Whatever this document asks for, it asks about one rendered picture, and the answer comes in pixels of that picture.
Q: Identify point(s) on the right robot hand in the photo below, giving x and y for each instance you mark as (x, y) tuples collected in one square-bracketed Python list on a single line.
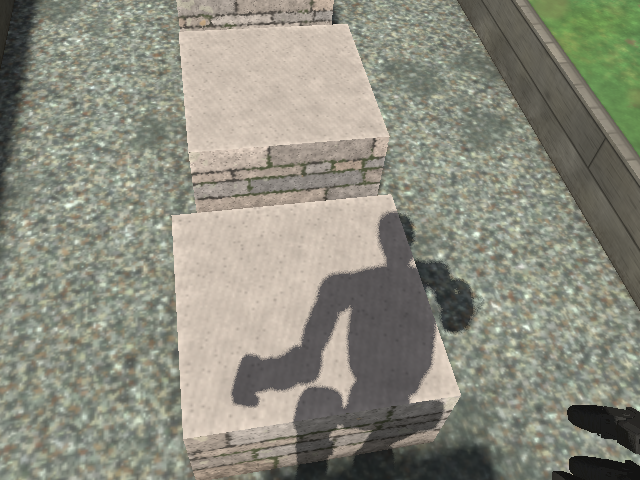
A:
[(612, 423)]

